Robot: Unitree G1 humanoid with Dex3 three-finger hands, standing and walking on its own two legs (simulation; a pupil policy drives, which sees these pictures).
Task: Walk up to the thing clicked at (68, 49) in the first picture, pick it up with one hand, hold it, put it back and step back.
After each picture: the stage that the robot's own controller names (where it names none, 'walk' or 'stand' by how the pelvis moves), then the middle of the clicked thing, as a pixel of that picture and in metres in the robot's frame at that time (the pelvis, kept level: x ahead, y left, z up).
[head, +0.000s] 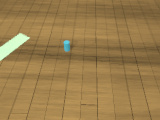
stand; (66, 45) +1.34 +0.17 -0.72
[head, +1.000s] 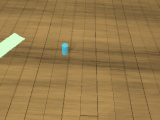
walk; (65, 49) +1.20 +0.15 -0.71
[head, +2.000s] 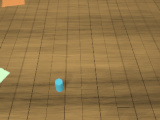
walk; (59, 85) +0.74 +0.17 -0.71
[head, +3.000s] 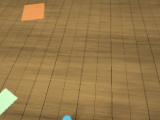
walk; out of the picture +0.44 +0.17 -0.70
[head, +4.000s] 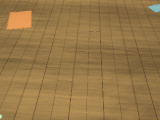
stand; out of the picture +0.33 +0.17 -0.72
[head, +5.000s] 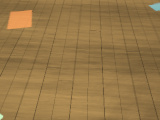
stand; out of the picture +0.33 +0.17 -0.73
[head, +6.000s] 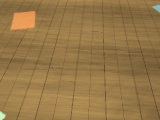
stand; out of the picture +0.33 +0.17 -0.72
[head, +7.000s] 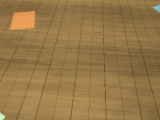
stand; out of the picture +0.32 +0.17 -0.72
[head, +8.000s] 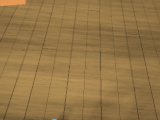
go down; out of the picture +0.34 +0.16 -0.70
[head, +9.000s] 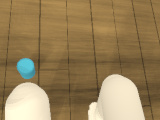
go down; (26, 69) +0.42 +0.17 -0.29
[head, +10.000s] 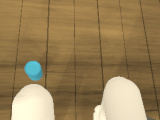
close in; (34, 71) +0.42 +0.16 -0.30
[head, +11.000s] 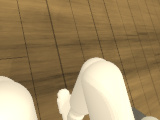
close in; out of the picture +0.42 +0.20 -0.23
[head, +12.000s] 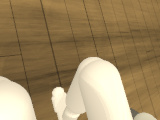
close; out of the picture +0.41 +0.21 -0.23
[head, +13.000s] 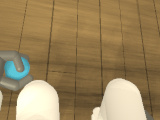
lift; (17, 72) +0.35 +0.22 -0.11
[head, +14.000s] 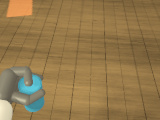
hold; (32, 94) +0.31 +0.17 +0.03
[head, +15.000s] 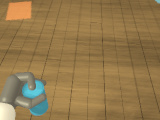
hold; (36, 98) +0.31 +0.16 -0.01
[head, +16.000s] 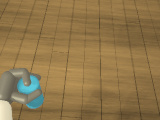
crouch; (31, 92) +0.33 +0.17 -0.06
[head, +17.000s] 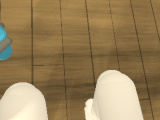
lower; out of the picture +0.47 +0.21 -0.12
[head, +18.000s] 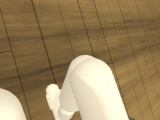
lower; out of the picture +0.45 +0.24 -0.23
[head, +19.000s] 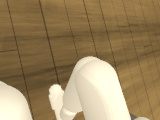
lower; out of the picture +0.44 +0.24 -0.24
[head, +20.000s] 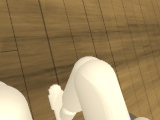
lower; out of the picture +0.44 +0.23 -0.24
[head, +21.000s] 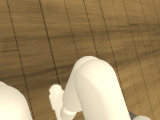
lower; out of the picture +0.44 +0.22 -0.24
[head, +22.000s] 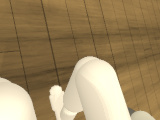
open; out of the picture +0.43 +0.20 -0.24
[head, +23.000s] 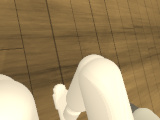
withdraw; out of the picture +0.42 +0.20 -0.23
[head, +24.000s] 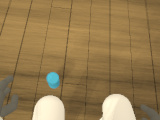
walk; (53, 80) +0.43 +0.14 -0.44
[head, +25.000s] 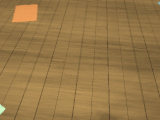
stand; out of the picture +0.36 +0.14 -0.66
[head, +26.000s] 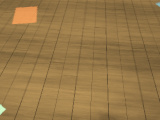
stand; out of the picture +0.37 +0.15 -0.66
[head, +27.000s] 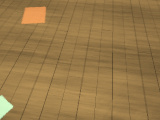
stand; out of the picture +0.37 +0.13 -0.71
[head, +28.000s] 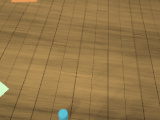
walk; (63, 115) +0.41 +0.10 -0.70
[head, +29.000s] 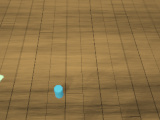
walk; (58, 91) +0.59 +0.18 -0.69
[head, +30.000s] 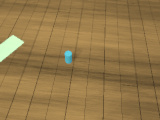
walk; (68, 57) +0.93 +0.15 -0.69
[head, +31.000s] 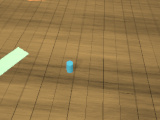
stand; (69, 66) +1.00 +0.13 -0.71
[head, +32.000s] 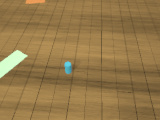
stand; (68, 67) +1.01 +0.15 -0.73
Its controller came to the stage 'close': yes
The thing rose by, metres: 0.71
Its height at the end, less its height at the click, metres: +0.00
